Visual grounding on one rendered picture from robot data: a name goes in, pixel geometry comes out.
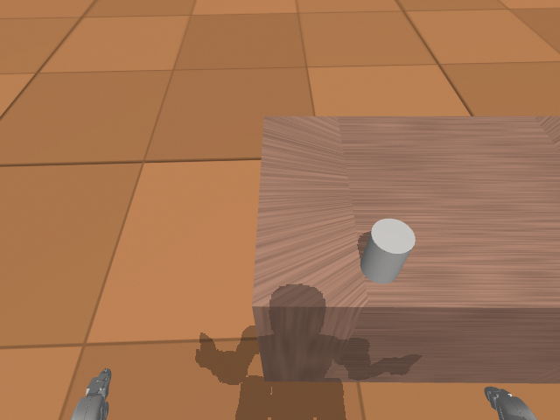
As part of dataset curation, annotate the left robot hand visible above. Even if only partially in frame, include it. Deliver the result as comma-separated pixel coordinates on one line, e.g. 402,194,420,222
70,368,111,420

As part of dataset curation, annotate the right robot hand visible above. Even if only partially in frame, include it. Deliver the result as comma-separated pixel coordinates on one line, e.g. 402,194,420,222
485,387,537,420

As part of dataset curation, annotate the can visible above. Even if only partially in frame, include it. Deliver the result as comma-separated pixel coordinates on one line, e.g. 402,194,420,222
360,219,416,284

